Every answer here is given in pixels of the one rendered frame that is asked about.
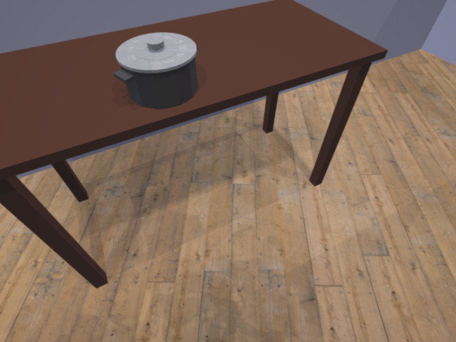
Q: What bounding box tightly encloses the lid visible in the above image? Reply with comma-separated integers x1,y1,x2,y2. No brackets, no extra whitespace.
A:
115,32,197,73

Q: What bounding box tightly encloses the table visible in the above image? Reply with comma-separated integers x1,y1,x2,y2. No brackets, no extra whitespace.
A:
0,0,388,288

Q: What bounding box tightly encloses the knob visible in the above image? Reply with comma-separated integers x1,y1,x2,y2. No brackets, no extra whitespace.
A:
147,37,165,50

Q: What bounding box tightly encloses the pot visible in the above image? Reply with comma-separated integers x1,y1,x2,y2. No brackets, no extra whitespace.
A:
113,58,198,109

